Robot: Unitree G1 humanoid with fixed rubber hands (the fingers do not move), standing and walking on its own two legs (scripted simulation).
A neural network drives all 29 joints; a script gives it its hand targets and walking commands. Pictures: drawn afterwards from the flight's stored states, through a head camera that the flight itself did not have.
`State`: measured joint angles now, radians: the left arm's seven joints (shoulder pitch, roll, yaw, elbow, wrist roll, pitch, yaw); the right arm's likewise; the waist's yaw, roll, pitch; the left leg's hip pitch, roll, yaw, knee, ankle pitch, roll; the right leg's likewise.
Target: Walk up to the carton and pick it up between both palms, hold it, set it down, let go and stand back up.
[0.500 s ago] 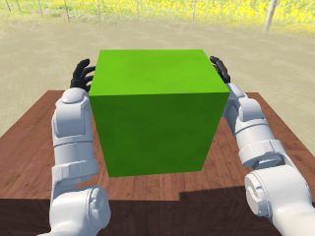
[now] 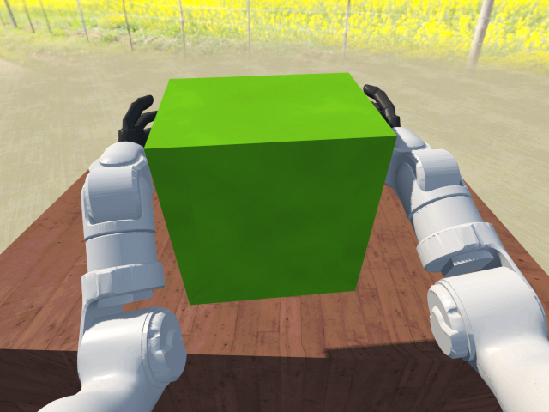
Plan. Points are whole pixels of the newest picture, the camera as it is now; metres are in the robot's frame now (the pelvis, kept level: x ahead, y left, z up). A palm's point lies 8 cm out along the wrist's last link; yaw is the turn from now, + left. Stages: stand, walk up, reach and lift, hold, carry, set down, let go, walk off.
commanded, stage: hold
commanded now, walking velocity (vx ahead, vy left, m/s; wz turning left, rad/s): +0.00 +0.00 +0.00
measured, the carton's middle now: (267, 191) +0.35 +0.01 +0.24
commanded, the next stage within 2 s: none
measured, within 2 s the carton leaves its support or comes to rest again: neither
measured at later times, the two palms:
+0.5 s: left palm (136, 156) +0.37 +0.17 +0.29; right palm (384, 141) +0.37 -0.15 +0.29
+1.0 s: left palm (133, 152) +0.37 +0.18 +0.29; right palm (384, 136) +0.37 -0.15 +0.30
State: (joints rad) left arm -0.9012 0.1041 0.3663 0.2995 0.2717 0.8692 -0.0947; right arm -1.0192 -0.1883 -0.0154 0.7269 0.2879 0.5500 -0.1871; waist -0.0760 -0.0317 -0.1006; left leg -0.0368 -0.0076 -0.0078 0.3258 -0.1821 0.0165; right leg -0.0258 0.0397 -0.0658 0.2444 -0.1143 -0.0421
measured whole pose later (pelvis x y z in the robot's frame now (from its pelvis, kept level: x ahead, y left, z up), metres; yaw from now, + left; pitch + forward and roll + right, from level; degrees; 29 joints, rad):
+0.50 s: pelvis +0.00 +0.00 +0.00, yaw +0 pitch -6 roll -1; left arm -0.88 0.10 0.36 0.27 0.27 0.88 -0.10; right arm -1.00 -0.19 -0.01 0.69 0.30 0.57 -0.20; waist -0.08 -0.03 -0.10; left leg -0.04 -0.01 -0.02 0.33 -0.18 0.01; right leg -0.02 0.04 -0.06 0.25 -0.12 -0.04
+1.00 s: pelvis +0.00 +0.00 +0.00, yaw +0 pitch -6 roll -1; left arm -0.91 0.11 0.36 0.32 0.27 0.87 -0.10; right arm -1.03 -0.19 -0.01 0.72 0.30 0.58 -0.20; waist -0.08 -0.03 -0.12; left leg -0.05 -0.01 -0.02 0.33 -0.18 0.02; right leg -0.03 0.05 -0.05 0.25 -0.12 -0.04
